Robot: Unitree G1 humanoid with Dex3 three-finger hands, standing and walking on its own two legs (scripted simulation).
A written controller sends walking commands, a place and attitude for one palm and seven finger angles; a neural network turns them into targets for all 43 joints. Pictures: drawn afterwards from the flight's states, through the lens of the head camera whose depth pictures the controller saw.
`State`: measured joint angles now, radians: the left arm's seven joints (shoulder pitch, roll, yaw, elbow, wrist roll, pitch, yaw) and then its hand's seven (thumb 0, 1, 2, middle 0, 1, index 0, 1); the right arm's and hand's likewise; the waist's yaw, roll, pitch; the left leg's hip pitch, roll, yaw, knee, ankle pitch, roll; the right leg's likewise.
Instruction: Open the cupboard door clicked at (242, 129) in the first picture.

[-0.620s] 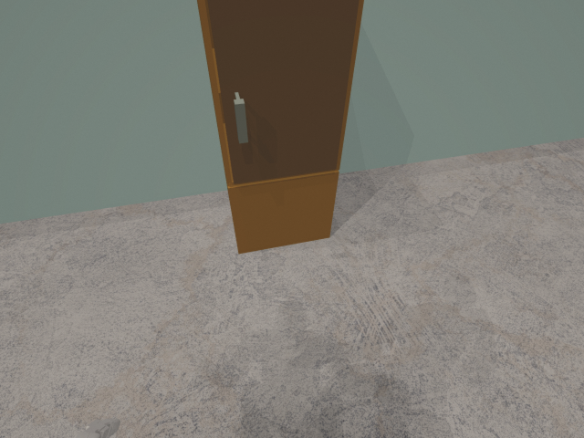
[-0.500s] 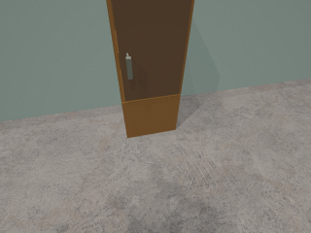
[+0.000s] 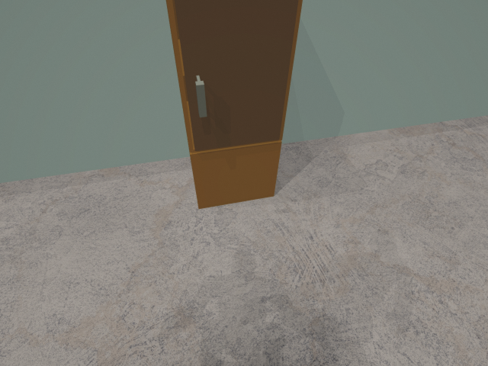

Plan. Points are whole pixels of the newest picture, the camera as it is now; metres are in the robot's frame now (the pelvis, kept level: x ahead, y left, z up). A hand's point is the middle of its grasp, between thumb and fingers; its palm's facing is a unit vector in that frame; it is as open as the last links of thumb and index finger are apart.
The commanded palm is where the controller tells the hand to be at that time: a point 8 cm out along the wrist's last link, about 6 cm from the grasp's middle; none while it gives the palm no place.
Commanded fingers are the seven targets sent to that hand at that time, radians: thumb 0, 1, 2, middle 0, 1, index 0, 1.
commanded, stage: stand and wait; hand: left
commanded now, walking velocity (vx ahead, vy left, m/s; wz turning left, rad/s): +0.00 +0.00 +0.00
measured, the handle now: (200, 96) +0.96 +0.21 -0.08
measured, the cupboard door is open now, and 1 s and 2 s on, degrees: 0 0 0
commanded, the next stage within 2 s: look at it before walking up in 0.20 s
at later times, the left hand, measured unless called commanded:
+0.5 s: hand out of the picture +0.08 +0.24 -0.15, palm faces -0.03 -0.94 -0.34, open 7.4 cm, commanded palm none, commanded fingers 0.00 0.90 0.90 -0.20 -0.30 -0.20 -0.30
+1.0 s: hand out of the picture +0.07 +0.24 -0.15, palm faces -0.03 -0.94 -0.34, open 7.4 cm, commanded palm none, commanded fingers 0.00 0.90 0.90 -0.20 -0.30 -0.20 -0.30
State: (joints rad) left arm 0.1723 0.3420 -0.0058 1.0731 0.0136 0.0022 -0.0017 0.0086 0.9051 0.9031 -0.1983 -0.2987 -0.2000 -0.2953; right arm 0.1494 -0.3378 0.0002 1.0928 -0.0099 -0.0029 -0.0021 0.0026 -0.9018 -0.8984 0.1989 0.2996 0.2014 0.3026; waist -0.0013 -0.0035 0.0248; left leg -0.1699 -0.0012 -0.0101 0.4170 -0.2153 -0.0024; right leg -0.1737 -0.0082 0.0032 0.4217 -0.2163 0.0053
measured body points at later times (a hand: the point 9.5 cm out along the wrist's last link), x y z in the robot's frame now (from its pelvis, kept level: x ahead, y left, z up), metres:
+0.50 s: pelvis +0.00 +0.00 +0.00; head -0.01 -0.01 +0.45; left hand +0.08 +0.29 -0.13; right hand +0.07 -0.30 -0.13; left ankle +0.01 +0.12 -0.74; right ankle +0.01 -0.12 -0.74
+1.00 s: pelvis +0.00 -0.01 +0.00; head +0.00 -0.01 +0.45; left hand +0.07 +0.29 -0.13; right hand +0.08 -0.30 -0.13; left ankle +0.01 +0.12 -0.74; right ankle +0.01 -0.12 -0.74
